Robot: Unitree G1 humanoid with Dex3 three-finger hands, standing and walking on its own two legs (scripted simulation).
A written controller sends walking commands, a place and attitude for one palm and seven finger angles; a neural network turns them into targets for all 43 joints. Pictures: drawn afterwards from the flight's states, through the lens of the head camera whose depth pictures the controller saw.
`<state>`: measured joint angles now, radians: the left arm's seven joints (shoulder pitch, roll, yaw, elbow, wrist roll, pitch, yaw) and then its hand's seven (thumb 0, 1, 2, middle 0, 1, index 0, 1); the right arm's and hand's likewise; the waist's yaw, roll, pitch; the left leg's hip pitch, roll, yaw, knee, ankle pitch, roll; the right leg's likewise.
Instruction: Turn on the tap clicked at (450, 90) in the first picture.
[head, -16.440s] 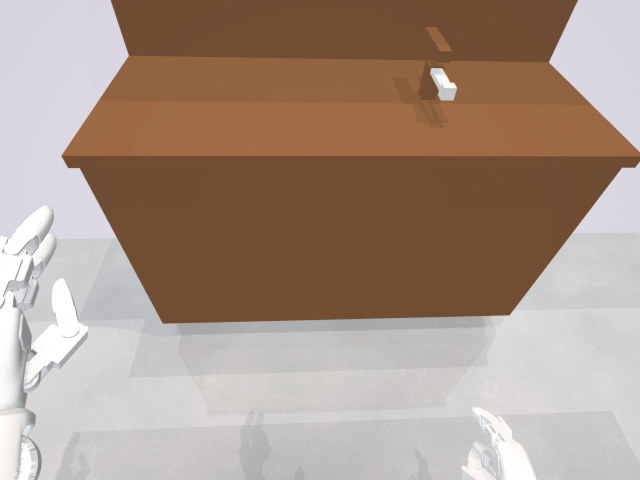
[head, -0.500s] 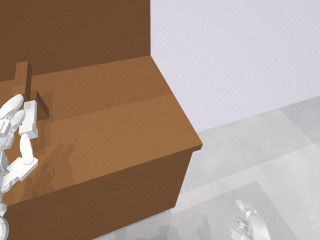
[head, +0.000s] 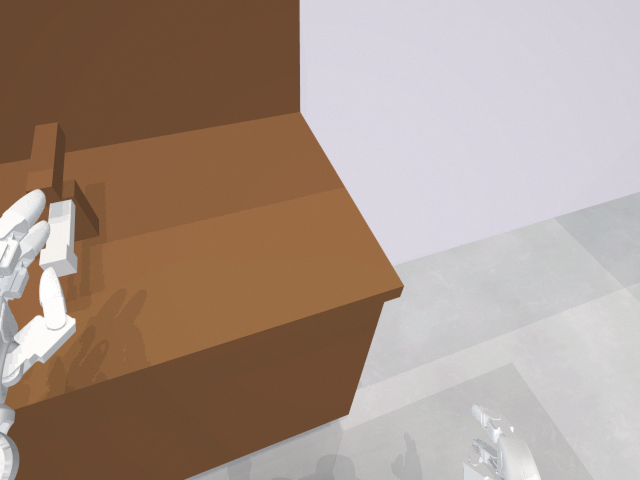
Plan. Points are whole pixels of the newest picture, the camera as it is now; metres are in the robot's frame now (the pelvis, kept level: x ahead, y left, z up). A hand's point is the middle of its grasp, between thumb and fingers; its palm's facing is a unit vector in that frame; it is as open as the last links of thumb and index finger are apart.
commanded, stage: shuffle to correct the standing spot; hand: left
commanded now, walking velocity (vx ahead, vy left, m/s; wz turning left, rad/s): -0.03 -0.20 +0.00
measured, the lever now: (59, 261) +0.33 +0.34 +0.09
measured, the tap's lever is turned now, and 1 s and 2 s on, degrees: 0 0 0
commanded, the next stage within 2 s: come to a stop and stand still in 1.36 s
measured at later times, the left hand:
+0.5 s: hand (72, 317) +0.22 +0.24 +0.17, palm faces +0.33 -0.86 -0.38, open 7.5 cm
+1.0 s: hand (72, 316) +0.22 +0.24 +0.17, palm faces +0.33 -0.86 -0.39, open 7.5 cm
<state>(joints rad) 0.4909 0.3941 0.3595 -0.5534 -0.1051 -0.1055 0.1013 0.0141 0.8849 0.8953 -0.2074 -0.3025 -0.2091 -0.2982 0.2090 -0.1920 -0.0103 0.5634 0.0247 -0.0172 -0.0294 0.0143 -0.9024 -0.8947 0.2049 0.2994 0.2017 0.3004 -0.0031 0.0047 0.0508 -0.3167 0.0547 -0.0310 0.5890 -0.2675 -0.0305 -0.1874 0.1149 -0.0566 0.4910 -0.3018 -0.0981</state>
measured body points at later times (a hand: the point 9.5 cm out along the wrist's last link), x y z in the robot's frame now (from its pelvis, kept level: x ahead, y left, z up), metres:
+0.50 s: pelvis +0.00 +0.00 +0.00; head +0.03 +0.01 +0.45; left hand +0.20 +0.28 +0.19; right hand +0.17 -0.23 -0.09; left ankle +0.03 +0.14 -0.73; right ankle -0.02 -0.06 -0.73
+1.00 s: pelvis +0.00 +0.00 +0.00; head +0.03 +0.01 +0.45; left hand +0.20 +0.28 +0.19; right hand +0.17 -0.23 -0.08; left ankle +0.03 +0.14 -0.73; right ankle -0.02 -0.06 -0.73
